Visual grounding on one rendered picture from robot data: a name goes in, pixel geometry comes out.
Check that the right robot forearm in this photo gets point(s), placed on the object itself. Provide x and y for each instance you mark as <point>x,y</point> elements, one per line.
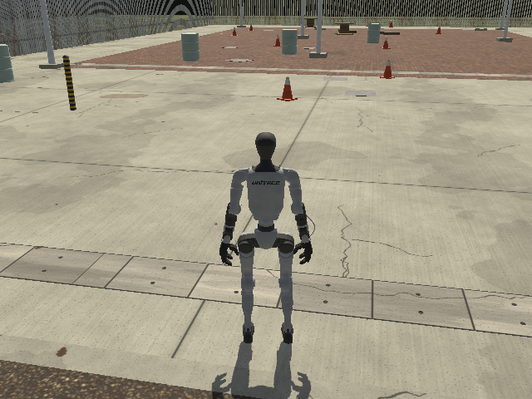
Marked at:
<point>303,226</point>

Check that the left robot forearm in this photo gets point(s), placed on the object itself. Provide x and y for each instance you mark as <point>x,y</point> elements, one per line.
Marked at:
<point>229,225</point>

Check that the robot left upper arm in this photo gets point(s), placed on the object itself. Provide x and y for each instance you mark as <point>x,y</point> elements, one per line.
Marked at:
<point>236,190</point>

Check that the robot right upper arm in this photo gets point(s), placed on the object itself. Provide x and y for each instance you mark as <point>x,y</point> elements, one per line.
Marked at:
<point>292,177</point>

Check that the right robot shin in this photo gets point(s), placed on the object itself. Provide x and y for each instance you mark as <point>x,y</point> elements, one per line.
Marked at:
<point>287,305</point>

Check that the robot right hand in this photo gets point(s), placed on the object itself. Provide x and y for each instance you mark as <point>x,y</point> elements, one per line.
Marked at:
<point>307,252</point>

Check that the robot left hand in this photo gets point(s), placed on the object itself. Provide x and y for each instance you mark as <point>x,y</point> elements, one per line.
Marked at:
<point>224,253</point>

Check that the robot shin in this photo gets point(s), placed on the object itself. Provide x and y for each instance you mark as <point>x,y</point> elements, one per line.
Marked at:
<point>287,305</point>
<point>247,305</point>

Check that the left robot shin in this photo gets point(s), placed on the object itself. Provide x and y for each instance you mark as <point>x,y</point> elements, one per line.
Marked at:
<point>247,305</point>

